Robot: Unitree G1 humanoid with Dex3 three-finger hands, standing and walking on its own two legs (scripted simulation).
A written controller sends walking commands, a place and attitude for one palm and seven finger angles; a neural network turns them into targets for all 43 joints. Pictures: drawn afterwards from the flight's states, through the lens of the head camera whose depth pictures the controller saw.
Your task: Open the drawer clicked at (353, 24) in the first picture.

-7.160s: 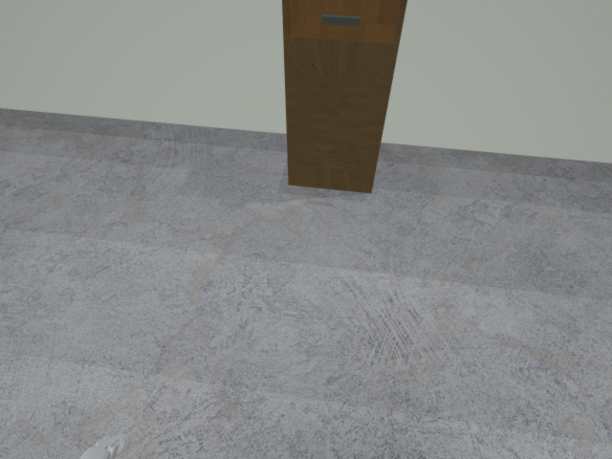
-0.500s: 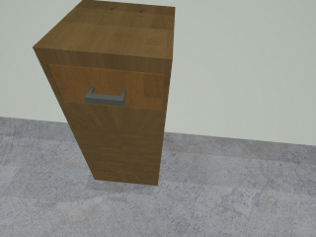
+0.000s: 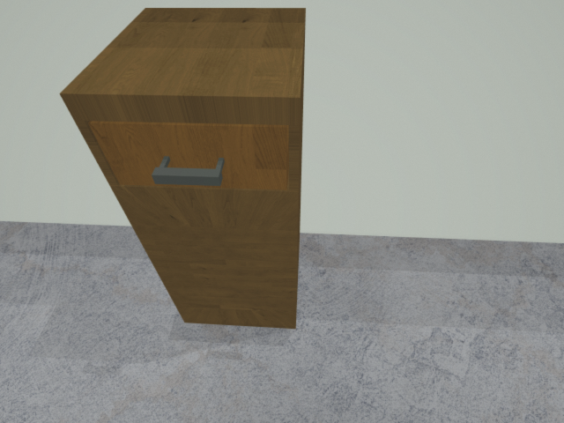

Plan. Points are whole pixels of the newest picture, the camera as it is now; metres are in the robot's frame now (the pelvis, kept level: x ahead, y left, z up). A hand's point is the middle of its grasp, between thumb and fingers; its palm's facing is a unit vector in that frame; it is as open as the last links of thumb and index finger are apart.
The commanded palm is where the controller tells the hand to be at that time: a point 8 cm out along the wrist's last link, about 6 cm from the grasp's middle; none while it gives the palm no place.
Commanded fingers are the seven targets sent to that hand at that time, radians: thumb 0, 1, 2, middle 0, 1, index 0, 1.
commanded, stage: look again from close up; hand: left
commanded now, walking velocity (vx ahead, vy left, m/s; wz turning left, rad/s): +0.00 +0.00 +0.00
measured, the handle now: (190, 169) +0.55 +0.22 +0.04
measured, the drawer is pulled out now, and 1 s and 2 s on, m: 0.00 0.00 0.00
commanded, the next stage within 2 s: raise the hand with hooked fingers in 0.18 s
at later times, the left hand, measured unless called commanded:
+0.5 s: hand (165, 390) +0.17 +0.18 -0.03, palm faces +0.01 -0.67 -0.74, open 7.6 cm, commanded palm +0.11 +0.20 -0.02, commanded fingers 0.00 0.62 0.78 -0.22 -0.48 -0.22 -0.48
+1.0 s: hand (148, 338) +0.22 +0.20 +0.03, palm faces +0.15 -0.08 -0.99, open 10.4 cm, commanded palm +0.17 +0.20 +0.07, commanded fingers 0.00 0.04 0.53 -0.26 -0.86 -0.26 -0.86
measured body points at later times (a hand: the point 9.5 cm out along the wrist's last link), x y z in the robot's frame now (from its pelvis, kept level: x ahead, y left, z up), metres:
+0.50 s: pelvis -0.02 -0.03 -0.01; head -0.01 -0.07 +0.44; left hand +0.17 +0.21 +0.01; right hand +0.12 -0.28 -0.12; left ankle -0.02 +0.11 -0.73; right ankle -0.01 -0.14 -0.73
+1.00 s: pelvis -0.02 -0.04 -0.03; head +0.02 -0.07 +0.41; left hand +0.21 +0.20 +0.08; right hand +0.22 -0.23 -0.13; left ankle -0.02 +0.11 -0.73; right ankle -0.01 -0.14 -0.73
